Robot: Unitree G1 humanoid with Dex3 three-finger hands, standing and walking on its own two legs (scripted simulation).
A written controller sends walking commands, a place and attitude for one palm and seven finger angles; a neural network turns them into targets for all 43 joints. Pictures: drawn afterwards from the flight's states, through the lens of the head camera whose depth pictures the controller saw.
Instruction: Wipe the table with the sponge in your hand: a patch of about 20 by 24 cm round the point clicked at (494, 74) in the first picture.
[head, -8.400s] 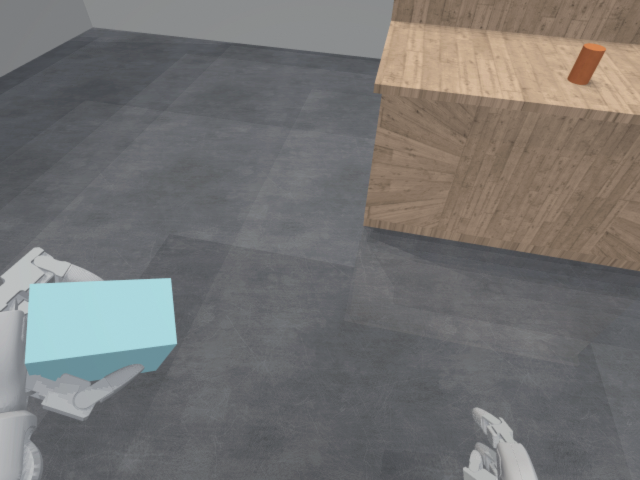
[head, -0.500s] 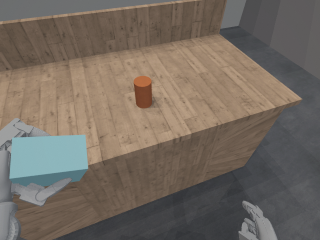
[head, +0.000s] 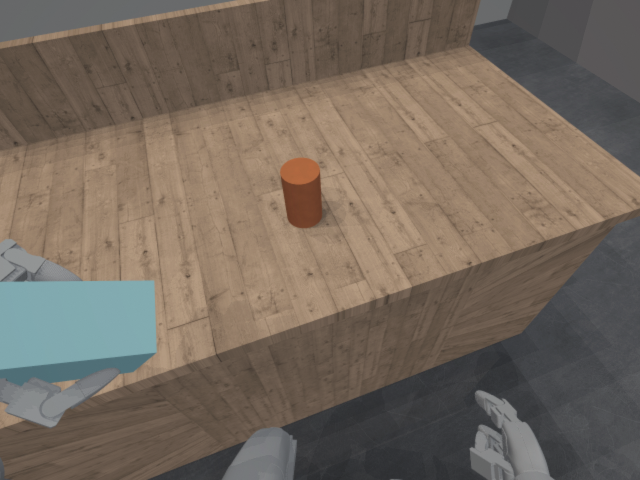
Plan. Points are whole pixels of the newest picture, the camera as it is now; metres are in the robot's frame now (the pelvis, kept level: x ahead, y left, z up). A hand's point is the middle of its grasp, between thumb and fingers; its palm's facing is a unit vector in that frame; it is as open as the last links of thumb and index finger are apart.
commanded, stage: shuffle to correct the standing spot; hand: left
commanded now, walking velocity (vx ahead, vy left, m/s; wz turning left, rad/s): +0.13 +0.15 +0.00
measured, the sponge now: (98, 333) +0.21 +0.22 +0.15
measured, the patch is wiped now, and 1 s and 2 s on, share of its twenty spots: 0.00 0.00 0.00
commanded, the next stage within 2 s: come to a stop and stand still in 0.14 s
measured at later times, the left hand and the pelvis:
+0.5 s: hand out of the picture +0.25 +0.32 +0.19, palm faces +0.37 -0.85 -0.38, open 10.5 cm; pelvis +0.03 +0.08 +0.01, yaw -1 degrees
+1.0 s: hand out of the picture +0.20 +0.32 +0.15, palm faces +0.26 -0.90 -0.35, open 10.5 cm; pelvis -0.02 +0.09 +0.01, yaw -2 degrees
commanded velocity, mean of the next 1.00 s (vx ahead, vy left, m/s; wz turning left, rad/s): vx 0.00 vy -0.02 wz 0.00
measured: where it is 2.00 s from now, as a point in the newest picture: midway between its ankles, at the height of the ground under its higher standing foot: outside the picture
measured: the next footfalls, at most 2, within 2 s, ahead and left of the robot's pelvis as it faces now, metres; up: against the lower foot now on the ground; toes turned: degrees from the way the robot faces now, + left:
left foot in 0.22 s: +0.09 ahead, +0.21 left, +0.00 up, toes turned +3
right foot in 1.50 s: +0.00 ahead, +0.01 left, +0.00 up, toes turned +1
